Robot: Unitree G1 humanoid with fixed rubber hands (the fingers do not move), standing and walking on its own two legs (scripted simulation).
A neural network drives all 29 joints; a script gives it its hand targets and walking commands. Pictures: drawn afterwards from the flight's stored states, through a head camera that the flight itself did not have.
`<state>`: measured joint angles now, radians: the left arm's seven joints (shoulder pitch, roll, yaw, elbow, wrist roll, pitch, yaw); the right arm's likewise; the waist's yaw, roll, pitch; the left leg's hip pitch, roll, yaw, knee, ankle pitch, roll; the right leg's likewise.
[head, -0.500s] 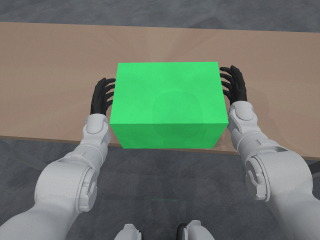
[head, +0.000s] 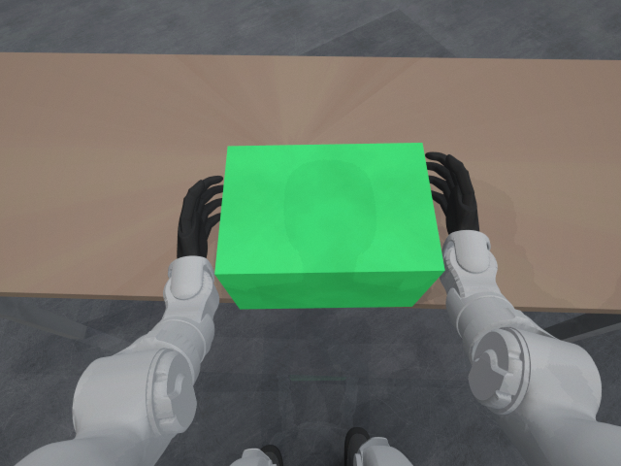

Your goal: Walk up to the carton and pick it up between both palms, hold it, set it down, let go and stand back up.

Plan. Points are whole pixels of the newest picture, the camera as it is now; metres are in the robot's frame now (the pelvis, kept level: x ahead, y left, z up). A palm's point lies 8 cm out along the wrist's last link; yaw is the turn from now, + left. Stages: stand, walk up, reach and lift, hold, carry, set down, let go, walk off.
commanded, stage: reach and lift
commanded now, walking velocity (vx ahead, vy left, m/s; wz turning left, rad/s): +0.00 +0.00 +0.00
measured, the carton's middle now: (325, 231) +0.43 -0.03 -0.04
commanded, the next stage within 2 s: none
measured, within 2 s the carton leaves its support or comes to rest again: leaves its support in 1.16 s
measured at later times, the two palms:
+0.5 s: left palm (194, 246) +0.40 +0.15 -0.02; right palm (458, 218) +0.42 -0.20 +0.00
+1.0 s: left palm (192, 265) +0.37 +0.15 -0.02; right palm (463, 234) +0.39 -0.20 +0.00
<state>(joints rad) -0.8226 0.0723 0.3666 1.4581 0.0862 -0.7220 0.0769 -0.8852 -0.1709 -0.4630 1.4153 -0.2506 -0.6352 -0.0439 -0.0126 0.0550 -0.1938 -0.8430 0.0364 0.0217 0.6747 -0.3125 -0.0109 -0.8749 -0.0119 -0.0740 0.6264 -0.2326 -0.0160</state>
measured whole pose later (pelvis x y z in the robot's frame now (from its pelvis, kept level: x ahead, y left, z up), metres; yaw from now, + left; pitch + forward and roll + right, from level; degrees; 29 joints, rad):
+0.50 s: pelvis +0.00 +0.00 +0.01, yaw -1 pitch +29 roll -1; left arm -0.78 0.06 0.33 1.41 0.09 -0.75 0.10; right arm -0.87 -0.19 -0.42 1.48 -0.23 -0.75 -0.07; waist 0.01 0.05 -0.22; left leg -0.85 0.05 0.02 0.62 -0.28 -0.02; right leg -0.87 0.01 -0.08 0.54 -0.19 -0.02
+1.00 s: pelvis -0.02 +0.00 +0.01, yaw -1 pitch +30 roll -1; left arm -0.77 0.05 0.26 1.40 0.02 -0.70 0.09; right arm -0.87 -0.21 -0.39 1.54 -0.23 -0.74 -0.09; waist 0.02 0.01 -0.26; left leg -0.88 0.05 0.03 0.58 -0.22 -0.02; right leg -0.90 0.01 -0.07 0.49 -0.12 -0.02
